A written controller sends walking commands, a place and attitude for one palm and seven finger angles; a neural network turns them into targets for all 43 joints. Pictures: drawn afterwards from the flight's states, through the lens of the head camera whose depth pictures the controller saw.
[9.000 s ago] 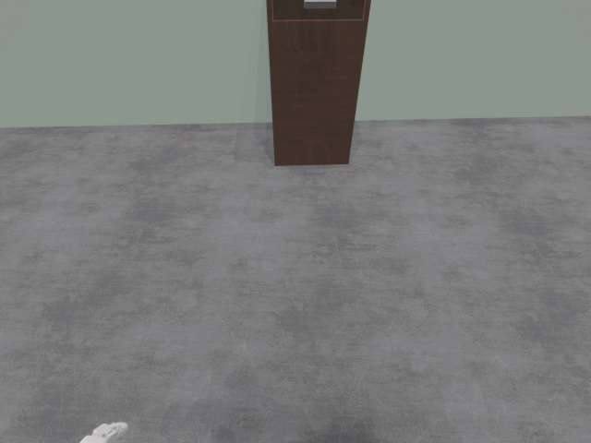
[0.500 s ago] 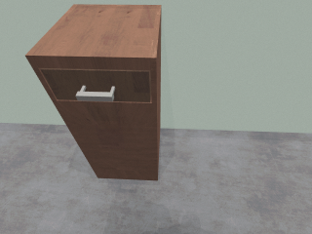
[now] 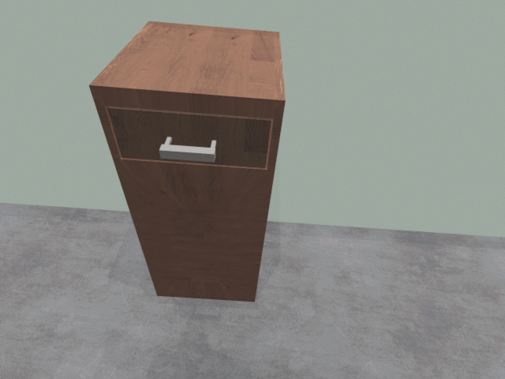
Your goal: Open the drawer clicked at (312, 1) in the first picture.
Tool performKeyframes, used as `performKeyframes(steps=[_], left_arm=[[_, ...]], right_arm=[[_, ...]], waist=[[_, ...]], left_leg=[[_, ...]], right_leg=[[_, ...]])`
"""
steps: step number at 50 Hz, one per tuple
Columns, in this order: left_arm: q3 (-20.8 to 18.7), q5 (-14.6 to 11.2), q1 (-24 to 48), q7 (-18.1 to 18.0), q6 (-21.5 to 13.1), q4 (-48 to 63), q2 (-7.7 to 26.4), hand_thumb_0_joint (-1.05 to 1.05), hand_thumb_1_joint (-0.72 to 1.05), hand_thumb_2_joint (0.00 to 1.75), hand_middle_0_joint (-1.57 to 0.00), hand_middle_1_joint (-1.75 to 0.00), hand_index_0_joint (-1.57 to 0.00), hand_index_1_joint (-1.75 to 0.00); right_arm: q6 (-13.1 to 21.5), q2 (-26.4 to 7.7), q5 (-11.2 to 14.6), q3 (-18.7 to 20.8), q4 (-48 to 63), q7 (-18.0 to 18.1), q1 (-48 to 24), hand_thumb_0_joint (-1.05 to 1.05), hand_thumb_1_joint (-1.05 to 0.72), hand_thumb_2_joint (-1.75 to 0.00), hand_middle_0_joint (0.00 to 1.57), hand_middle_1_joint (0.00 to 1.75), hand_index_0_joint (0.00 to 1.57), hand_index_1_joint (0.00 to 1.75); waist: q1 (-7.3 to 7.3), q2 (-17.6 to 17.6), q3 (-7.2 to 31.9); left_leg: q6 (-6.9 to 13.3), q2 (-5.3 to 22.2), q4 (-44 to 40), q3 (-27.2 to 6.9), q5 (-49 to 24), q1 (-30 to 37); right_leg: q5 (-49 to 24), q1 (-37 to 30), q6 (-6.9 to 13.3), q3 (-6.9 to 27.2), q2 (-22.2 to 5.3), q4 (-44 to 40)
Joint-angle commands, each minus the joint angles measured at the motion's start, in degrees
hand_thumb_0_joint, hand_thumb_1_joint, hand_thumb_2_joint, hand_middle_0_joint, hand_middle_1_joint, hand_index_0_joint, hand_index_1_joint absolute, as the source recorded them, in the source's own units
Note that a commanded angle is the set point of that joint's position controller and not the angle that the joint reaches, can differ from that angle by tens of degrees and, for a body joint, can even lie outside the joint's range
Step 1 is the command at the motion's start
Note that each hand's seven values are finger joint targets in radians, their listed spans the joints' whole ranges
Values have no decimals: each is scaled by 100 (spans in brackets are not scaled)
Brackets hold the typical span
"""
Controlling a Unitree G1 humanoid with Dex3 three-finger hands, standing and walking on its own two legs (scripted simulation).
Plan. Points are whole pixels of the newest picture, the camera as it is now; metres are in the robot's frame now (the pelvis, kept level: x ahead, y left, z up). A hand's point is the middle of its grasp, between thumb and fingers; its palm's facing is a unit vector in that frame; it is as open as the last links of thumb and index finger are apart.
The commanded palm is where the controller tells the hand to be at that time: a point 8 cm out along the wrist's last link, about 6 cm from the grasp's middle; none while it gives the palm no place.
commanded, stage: look again from close up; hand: left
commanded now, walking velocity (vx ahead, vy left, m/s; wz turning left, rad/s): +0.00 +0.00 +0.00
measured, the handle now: (189, 147) +0.58 +0.19 +0.05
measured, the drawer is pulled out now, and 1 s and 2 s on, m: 0.00 0.00 0.00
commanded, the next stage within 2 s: shuffle to correct the standing spot in 0.14 s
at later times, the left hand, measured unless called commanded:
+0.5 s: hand out of the picture -0.07 +0.18 -0.17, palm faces +0.03 -0.99 -0.15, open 7.4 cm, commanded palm none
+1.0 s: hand out of the picture +0.11 +0.17 -0.17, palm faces -0.02 -0.98 -0.18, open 7.3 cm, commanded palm none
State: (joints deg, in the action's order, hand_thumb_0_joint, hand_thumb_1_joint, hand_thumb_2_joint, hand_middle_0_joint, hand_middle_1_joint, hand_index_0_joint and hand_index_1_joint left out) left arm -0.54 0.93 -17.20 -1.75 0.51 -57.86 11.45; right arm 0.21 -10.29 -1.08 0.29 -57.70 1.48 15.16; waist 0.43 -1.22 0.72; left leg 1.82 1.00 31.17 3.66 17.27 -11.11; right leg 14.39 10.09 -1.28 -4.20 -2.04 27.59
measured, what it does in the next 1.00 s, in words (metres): lifts its right foot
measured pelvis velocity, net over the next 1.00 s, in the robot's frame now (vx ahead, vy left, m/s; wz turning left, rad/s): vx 0.09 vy -0.02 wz -0.02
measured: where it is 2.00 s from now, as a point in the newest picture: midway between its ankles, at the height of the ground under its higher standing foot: outside the picture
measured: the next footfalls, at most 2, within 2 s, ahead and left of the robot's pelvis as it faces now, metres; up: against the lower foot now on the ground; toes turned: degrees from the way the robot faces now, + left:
right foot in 1.08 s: +0.23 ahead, -0.18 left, +0.00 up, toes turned -8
left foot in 1.36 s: +0.14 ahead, +0.08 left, +0.00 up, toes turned -2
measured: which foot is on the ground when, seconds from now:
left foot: down 0.00-1.00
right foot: down 0.00-0.74, up 0.76-1.00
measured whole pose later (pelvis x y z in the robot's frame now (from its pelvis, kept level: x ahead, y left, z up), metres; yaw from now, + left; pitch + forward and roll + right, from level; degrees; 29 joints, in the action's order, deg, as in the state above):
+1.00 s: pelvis +0.09 -0.02 +0.01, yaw -1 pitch +0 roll -1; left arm -3.4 1.8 -16.8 0.2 1.0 -58.8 9.7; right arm 2.9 -5.7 -1.7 0.6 -63.1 2.6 23.7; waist -2.5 0.3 -1.8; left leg 1.1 3.0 22.7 7.7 17.3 -5.5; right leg 12.9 26.7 -1.1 -4.7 -4.9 41.2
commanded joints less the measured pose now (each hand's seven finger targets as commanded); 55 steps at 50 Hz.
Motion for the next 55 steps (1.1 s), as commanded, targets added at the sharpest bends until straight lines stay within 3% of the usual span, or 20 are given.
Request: performKeyframes(steps=[1, 12, 17, 23, 26, 29, 31, 33, 35, 36, 37, 38, 40, 43, 46, 49, 52, 53, 54, 55], left_arm=[[-43, 23, -292, -31, -29, 215, 415, 0, 90, 90, -20, -30, -20, -30], [-33, 63, -581, -20, -19, 14, 230, 0, 90, 90, -20, -30, -20, -30], [-59, 128, -804, 44, 36, -80, 42, 0, 90, 90, -20, -30, -20, -30], [-129, 113, -1174, 130, 38, -188, -146, 0, 90, 90, -20, -30, -20, -30], [-192, 98, -1338, 112, -34, -242, -27, 0, 90, 90, -20, -30, -20, -30], [-289, 50, -1595, 25, -103, -319, 271, 0, 90, 90, -20, -30, -20, -30], [-315, 35, -1603, -7, -147, -323, 283, 0, 90, 90, -20, -30, -20, -30], [-323, 75, -1323, -15, -182, -256, 222, 0, 90, 90, -20, -30, -20, -30], [-278, 61, -917, 13, -155, -170, 135, 0, 90, 90, -20, -30, -20, -30], [-248, 40, -821, 53, -123, -136, -59, 0, 90, 90, -20, -30, -20, -30], [-208, 19, -833, 112, -105, -50, -338, 0, 90, 90, -20, -30, -20, -30], [-216, 88, -495, 149, -94, 195, -260, 0, 90, 90, -20, -30, -20, -30], [-259, 189, -380, 202, -52, 166, -155, 0, 90, 90, -20, -30, -20, -30], [-256, 146, -318, 298, -79, 150, -337, 0, 90, 90, -20, -30, -20, -30], [-195, 71, -134, 286, -87, 204, -516, 0, 90, 90, -20, -30, -20, -30], [-188, 15, -144, 174, -91, 164, -443, 0, 90, 90, -20, -30, -20, -30], [-292, 30, -866, 47, -180, 12, 134, 0, 90, 90, -20, -30, -20, -30], [-377, 55, -970, -35, -215, 17, 549, 0, 90, 90, -20, -30, -20, -30], [-439, 39, -985, -53, -225, 23, 885, 0, 90, 90, -20, -30, -20, -30], [-461, 36, -835, -85, -209, 162, 925, 0, 90, 90, -20, -30, -20, -30]], right_arm=[[91, -787, -14, 163, 266, 5, 195, 0, -90, -90, 20, 30, 20, 30], [44, -782, 4, 220, 133, -24, 317, 0, -90, -90, 20, 30, 20, 30], [-18, -907, -20, 304, -48, 27, 484, 0, -90, -90, 20, 30, 20, 30], [-31, -799, -24, 337, -172, 86, 537, 0, -90, -90, 20, 30, 20, 30], [-6, -566, -28, 294, -156, 75, 553, 0, -90, -90, 20, 30, 20, 30], [50, -146, -8, 202, -75, 25, 494, 0, -90, -90, 20, 30, 20, 30], [66, -118, -6, 213, -6, -9, 371, 0, -90, -90, 20, 30, 20, 30], [113, -50, -1, 210, -6, -31, 453, 0, -90, -90, 20, 30, 20, 30], [167, 63, 6, 172, -246, -29, 1088, 0, -90, -90, 20, 30, 20, 30], [209, -135, -11, 198, -427, 24, 1531, 0, -90, -90, 20, 30, 20, 30], [241, -620, -71, 341, -552, 102, 1990, 0, -90, -90, 20, 30, 20, 30], [232, -922, -80, 436, -534, 178, 2091, 0, -90, -90, 20, 30, 20, 30], [252, -706, -56, 338, -412, 183, 1586, 0, -90, -90, 20, 30, 20, 30], [382, -501, -60, 267, -336, 188, 1291, 0, -90, -90, 20, 30, 20, 30], [409, -496, -69, 256, -355, 196, 1198, 0, -90, -90, 20, 30, 20, 30], [294, -437, -48, 250, -430, 199, 1093, 0, -90, -90, 20, 30, 20, 30], [193, -365, 27, 305, -404, 117, 1023, 0, -90, -90, 20, 30, 20, 30], [160, -141, 56, 315, -390, 80, 1284, 0, -90, -90, 20, 30, 20, 30], [85, -12, 99, 350, -379, 83, 1594, 0, -90, -90, 20, 30, 20, 30], [12, -66, 99, 391, -302, 109, 1608, 0, -90, -90, 20, 30, 20, 30]], waist=[[36, 648, -699], [45, 181, -634], [-16, 520, -694], [41, 511, -886], [75, 5, -953], [118, -1163, -914], [101, -977, -888], [-86, -572, -822], [-426, -178, -655], [-533, 569, -673], [-632, 1813, -667], [-664, 1616, -912], [-402, 1153, -1227], [-214, 290, -1156], [-185, 519, -637], [-145, 962, -435], [205, 467, -15], [160, -295, 429], [60, -931, 893], [43, -841, 814]], left_leg=[[113, 704, -1590, -993, 427, -913], [145, 736, -2013, -1149, 1186, -983], [329, 1089, -2302, -1457, 2327, -861], [415, 1090, -1908, -1217, 2134, -1054], [270, 628, -1163, -752, 1861, -1283], [104, 15, 626, 207, 843, -1753], [119, 121, 1441, 150, 970, -1902], [131, 243, 1145, 125, 959, -1582], [77, 181, -78, 299, 337, -101], [136, 499, -749, -365, 599, 451], [478, 1656, -1793, -2083, 1444, 901], [906, 2399, -2347, -2948, 1609, 929], [964, 2295, -2470, -2618, 1531, 103], [997, 2030, -2238, -1538, -495, 99], [786, 1512, -1698, -428, -2811, 373], [547, 1268, -1027, -102, -4023, 275], [55, 834, -129, 54, -2717, -196], [-140, 435, 672, 231, -1146, -793], [-270, -28, 1633, 294, 1218, -980], [-211, -47, 2313, -8, 1785, -958]], right_leg=[[-79, 35, 150, 246, -221, -315], [-106, 59, 59, 219, -263, -308], [615, 408, 81, -54, 8, 210], [471, 195, 195, -26, 37, -140], [1199, 202, 398, 629, -263, -621], [2321, 0, 910, 2034, -1109, -1584], [2399, 125, 1170, 2280, -1361, -1818], [1771, 365, 1204, 1904, -1310, -1533], [1448, 1219, 910, 1033, -829, -817], [1291, 1776, 683, 633, -367, 33], [1207, 2604, 333, -46, 150, 1465], [1436, 3185, 255, 76, 50, 2370], [885, 3075, 264, 435, -336, 3157], [327, 2791, 88, 368, -536, 2840], [-28, 2044, -11, -7, -371, 1688], [-498, 1051, 31, -226, -107, 696], [-2690, -413, 48, -69, -316, -195], [-4862, -1226, 337, 724, -1135, 221], [-6657, -1596, 925, 1232, -2027, 244], [-6923, -1257, 1150, 1164, -2322, 3]])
